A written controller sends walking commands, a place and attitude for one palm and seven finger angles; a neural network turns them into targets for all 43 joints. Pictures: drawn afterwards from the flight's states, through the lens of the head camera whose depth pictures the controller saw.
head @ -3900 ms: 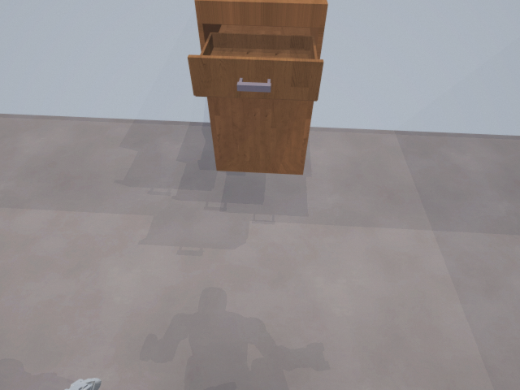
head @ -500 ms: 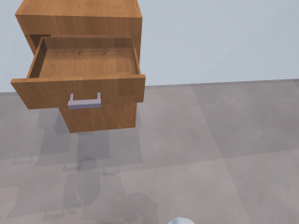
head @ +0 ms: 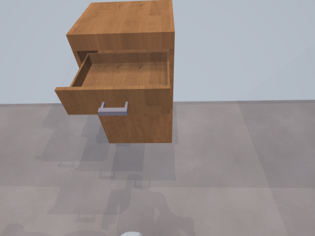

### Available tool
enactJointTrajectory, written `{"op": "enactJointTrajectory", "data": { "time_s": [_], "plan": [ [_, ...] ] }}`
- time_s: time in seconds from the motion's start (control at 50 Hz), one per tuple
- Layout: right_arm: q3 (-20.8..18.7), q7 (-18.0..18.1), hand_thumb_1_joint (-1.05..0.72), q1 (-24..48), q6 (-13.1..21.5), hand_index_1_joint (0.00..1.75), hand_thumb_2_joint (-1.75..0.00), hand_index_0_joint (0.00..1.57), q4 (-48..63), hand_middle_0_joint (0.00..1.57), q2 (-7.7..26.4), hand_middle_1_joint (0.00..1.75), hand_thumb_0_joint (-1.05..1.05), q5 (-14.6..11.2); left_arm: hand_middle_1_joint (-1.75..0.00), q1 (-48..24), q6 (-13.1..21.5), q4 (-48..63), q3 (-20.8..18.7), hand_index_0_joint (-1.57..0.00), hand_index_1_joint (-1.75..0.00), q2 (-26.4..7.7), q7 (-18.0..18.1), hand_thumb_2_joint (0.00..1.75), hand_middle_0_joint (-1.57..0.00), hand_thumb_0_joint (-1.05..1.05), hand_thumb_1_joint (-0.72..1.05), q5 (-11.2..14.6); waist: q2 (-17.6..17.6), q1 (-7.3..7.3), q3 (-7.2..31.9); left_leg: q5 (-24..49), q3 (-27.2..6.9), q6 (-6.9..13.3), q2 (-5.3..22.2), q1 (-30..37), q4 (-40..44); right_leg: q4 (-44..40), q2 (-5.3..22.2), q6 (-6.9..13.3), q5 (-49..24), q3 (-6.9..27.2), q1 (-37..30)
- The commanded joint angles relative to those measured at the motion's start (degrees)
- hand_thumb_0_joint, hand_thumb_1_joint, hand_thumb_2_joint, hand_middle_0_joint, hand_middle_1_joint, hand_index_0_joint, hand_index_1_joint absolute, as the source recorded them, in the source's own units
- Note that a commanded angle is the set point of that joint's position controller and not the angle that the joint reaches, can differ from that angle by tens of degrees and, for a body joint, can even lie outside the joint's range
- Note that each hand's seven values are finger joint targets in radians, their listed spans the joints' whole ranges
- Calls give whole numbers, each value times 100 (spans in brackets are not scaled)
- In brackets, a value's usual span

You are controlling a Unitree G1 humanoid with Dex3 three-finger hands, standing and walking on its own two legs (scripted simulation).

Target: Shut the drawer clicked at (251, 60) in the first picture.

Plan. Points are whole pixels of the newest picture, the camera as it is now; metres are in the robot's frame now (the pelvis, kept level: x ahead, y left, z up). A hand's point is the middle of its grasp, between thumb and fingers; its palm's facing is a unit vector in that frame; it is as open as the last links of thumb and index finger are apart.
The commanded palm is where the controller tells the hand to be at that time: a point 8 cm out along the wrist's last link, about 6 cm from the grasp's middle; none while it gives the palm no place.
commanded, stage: take the last steps up to it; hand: left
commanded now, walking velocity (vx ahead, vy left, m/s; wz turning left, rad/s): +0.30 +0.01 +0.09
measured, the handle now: (114, 107) +0.58 +0.21 -0.05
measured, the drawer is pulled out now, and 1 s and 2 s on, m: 0.30 0.30 0.30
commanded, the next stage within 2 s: come to a stop and stand still in 1.02 s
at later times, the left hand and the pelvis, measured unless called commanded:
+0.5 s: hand out of the picture +0.03 +0.23 -0.17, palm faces +0.10 -0.98 -0.16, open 7.4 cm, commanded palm none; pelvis +0.05 +0.04 +0.00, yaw +2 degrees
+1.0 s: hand (112, 204) +0.25 +0.17 -0.17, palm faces +0.09 -0.98 -0.20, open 7.2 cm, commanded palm none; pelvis +0.21 -0.01 +0.00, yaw +2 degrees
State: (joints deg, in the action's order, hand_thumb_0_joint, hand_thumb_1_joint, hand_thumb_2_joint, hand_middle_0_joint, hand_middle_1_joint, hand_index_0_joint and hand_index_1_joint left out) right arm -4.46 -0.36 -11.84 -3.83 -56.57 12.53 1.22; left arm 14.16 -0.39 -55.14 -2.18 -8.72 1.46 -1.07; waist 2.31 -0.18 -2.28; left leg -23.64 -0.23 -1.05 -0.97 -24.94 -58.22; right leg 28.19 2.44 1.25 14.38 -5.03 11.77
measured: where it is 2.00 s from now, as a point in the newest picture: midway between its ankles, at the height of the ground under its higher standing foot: outside the picture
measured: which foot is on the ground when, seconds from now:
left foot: up 0.00-0.24, down 0.26-0.70, up 0.72-1.00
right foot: down 0.00-0.28, up 0.30-0.66, down 0.68-1.00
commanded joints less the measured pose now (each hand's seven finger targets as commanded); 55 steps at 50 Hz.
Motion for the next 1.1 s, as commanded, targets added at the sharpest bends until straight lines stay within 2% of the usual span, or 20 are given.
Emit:
{"op": "enactJointTrajectory", "data": {
  "time_s": [0.0,0.1,0.2,0.22,0.24,0.26,0.28,0.38,0.54,0.58,0.62,0.64,0.66,0.68,0.7,0.72,0.76,0.82,0.98,1.08],
  "plan": [
    [-27,-73,-90,148,211,30,-90,20,309,20,262,30,0,35,-30,435,215,158,-242,-20,-30,-1044,24,90,-20,0,90,-58,-1120,209,-200,145,136,-119,355,-364,181,-1717,1415,565,670,1235,-186],
    [31,-111,-90,422,331,30,-90,20,335,20,105,30,0,20,-30,950,253,-190,-262,-20,-30,-1166,-41,90,-20,0,90,-98,-1200,431,-346,-219,457,-17,394,39,1524,-2002,1541,701,1679,1422,-152],
    [114,-3,-90,-602,499,30,-90,20,-153,20,6,30,0,-7,-30,752,198,-468,-225,-20,-30,-981,-84,90,-20,0,90,-2,-950,-16,-100,545,823,76,211,2097,3505,-1301,957,326,1842,731,775],
    [77,58,-90,-982,548,30,-90,20,-310,20,254,30,0,-7,-30,662,180,-429,-176,-20,-30,-754,-109,90,-20,0,90,18,-192,-188,-71,147,230,184,661,2738,3884,-610,714,125,1778,478,1401],
    [-23,105,-90,-1455,567,30,-90,20,-413,20,697,30,0,42,-30,506,180,-296,-115,-20,-30,-430,-151,90,-20,0,90,21,1058,-411,-143,-939,-1321,592,1774,2924,4553,726,198,-104,1500,-123,2203],
    [-80,153,-90,-1790,548,30,-90,20,-426,20,1029,30,0,66,-30,97,219,-68,-98,-20,-30,-376,-172,90,-20,0,90,-14,1228,-561,-473,-1212,-2247,1020,2488,2642,5115,1793,36,-143,1581,-281,2785],
    [-67,159,-90,-1756,561,30,-90,20,-469,20,1025,30,0,83,-30,-164,177,18,-137,-20,-30,-487,-154,90,-20,0,90,-87,1392,-554,-572,-1478,-2462,1179,2627,2364,5246,2534,230,-87,1627,114,2956],
    [145,228,-90,-1138,768,30,-90,20,-408,20,265,30,0,-12,-30,198,166,-447,-159,-20,-30,-386,-295,90,-20,0,90,-34,430,-36,-658,1448,-490,927,1711,2117,5030,3156,448,-215,-5,232,2608],
    [83,224,-90,-1589,785,30,-90,20,-719,20,332,30,0,55,-30,-767,152,-95,-144,-20,-30,-299,-305,90,-20,0,90,6,584,-189,-750,2395,2,949,1752,2052,4706,1405,347,-165,-135,-103,2007],
    [57,217,-90,-1542,767,30,-90,20,-759,20,375,30,0,80,-30,-763,186,-75,-172,-20,-30,-357,-298,90,-20,0,90,10,650,-134,-671,2444,-25,900,1818,1938,4480,1020,242,-83,-101,-172,1490],
    [56,215,-90,-1460,735,30,-90,20,-781,20,391,30,0,60,-30,-192,243,-274,-232,-20,-30,-453,-287,90,-20,0,90,-9,401,175,-402,2792,215,733,1588,1656,3698,474,-32,5,-301,-391,337],
    [64,192,-90,-1457,743,30,-90,20,-796,20,317,30,0,25,-30,610,309,-529,-299,-20,-30,-702,-261,90,-20,0,90,-31,-18,533,25,2819,447,544,1312,1296,2625,192,-22,86,-378,-241,-840],
    [98,129,-90,-1574,771,30,-90,20,-715,20,77,30,0,-54,-30,1455,396,-771,-440,-20,-30,-1193,-198,90,-20,0,90,-67,-1096,834,769,1625,850,310,814,208,946,-190,1136,477,-91,1120,-2221],
    [153,117,-90,-1561,727,30,-90,20,-456,20,-114,30,0,-102,-30,1868,401,-801,-510,-20,-30,-1752,-131,90,-20,0,90,20,-1908,790,1184,-990,678,170,255,-714,-840,-1157,2468,1005,-432,3186,-2550],
    [105,121,-90,-1193,693,30,-90,20,-439,20,31,30,0,-114,-30,1510,367,-736,-496,-20,-30,-1667,-100,90,-20,0,90,69,-1476,782,1032,-826,70,268,523,-699,-1503,-1447,2412,1115,439,3243,-1771],
    [55,101,-90,-938,681,30,-90,20,-404,20,-29,30,0,-75,-30,885,344,-559,-423,-20,-30,-1373,-81,90,-20,0,90,56,-1096,569,425,-312,22,277,719,-961,-1761,-1636,2242,1064,1059,2855,-1068],
    [71,74,-90,-910,606,30,-90,20,-461,20,-149,30,0,16,-30,207,390,-385,-240,-20,-30,-809,-46,90,-20,0,90,24,-568,166,-88,433,23,187,971,-622,-1385,-1710,1775,823,450,1680,56],
    [99,59,-90,-1264,463,30,-90,20,-554,20,-304,30,0,42,-30,13,439,-360,-159,-20,-30,-586,-25,90,-20,0,90,-19,-842,-169,-133,630,249,20,952,-133,-554,-1845,1421,751,-362,746,624],
    [137,-34,-90,-71,571,30,-90,20,-107,20,-215,30,0,5,-30,562,469,-566,-178,-20,-30,-805,-61,90,-20,0,90,-34,-767,179,-57,699,504,-65,713,-61,1729,-1639,1422,931,-1267,753,-404],
    [169,12,-90,-353,676,30,-90,20,-264,20,-30,30,0,-4,-30,579,353,-698,-168,-20,-30,-746,-63,90,-20,0,90,-1,-542,-60,-130,1443,672,24,504,1618,3167,-798,970,498,-643,380,218]
  ]
}}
